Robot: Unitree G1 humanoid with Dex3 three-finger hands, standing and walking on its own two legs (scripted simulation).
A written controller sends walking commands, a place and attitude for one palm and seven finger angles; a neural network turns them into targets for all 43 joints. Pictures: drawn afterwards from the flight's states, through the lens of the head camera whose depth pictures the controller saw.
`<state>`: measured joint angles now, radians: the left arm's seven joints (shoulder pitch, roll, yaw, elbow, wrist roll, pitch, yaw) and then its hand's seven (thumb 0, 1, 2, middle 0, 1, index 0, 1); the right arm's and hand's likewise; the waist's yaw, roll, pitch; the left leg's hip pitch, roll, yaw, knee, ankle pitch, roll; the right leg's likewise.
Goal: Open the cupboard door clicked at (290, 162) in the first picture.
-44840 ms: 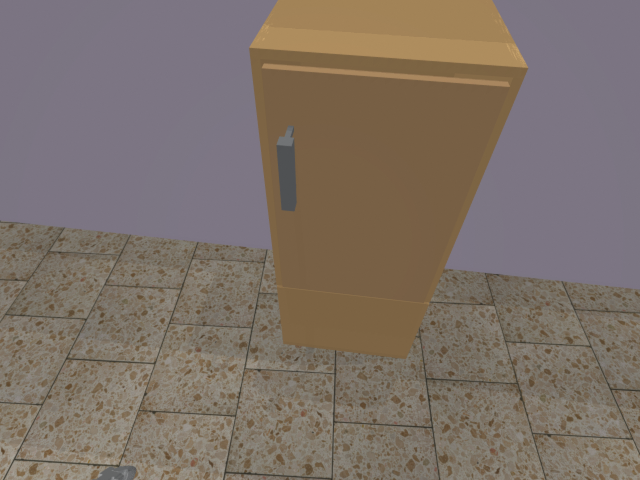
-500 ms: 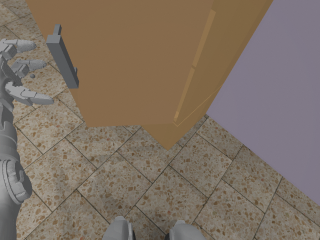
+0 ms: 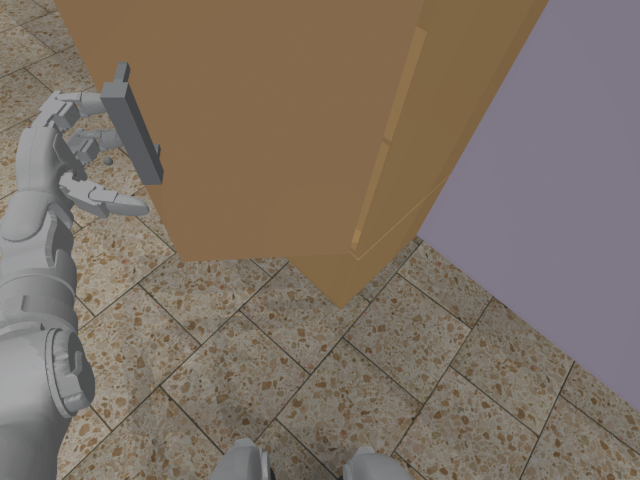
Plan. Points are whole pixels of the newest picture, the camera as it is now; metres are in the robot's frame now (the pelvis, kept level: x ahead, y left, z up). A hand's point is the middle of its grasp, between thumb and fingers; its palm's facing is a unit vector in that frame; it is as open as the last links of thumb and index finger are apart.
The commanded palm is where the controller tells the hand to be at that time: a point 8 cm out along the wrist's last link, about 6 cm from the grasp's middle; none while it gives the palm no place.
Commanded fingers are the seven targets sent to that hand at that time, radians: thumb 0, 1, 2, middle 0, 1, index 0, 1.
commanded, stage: slide the fingers in behind the handle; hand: left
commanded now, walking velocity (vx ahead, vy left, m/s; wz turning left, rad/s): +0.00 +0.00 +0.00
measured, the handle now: (138, 127) +0.54 +0.21 +0.09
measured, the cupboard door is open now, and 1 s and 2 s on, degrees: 50 50 50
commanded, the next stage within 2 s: close the thumb around the handle in 1.00 s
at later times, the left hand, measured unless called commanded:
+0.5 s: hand (139, 158) +0.49 +0.20 +0.09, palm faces +0.04 -1.00 +0.01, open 14.0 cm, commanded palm +0.47 +0.25 +0.09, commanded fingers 0.00 -0.50 0.30 -0.30 -1.20 -0.30 -1.20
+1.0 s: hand (148, 158) +0.48 +0.19 +0.09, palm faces +0.05 -1.00 -0.01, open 14.0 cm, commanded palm +0.46 +0.24 +0.09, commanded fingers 0.00 -0.50 0.30 -0.30 -1.20 -0.30 -1.20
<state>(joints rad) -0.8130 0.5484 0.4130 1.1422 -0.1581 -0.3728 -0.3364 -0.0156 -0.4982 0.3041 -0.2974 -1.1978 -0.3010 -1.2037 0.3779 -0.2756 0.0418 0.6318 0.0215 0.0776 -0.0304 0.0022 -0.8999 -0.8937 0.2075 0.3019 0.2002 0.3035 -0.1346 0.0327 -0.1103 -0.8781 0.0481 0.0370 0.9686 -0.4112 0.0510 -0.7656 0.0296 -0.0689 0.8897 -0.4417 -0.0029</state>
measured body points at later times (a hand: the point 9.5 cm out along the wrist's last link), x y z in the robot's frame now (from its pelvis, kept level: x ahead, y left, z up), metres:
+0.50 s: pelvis +0.00 -0.01 +0.00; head +0.11 +0.01 +0.44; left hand +0.48 +0.26 +0.09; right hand +0.01 -0.28 -0.11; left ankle +0.03 +0.08 -0.68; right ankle -0.01 -0.12 -0.68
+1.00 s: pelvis +0.00 -0.01 +0.00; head +0.10 +0.00 +0.44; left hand +0.47 +0.25 +0.09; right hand +0.02 -0.28 -0.12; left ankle +0.03 +0.08 -0.68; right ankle -0.01 -0.12 -0.68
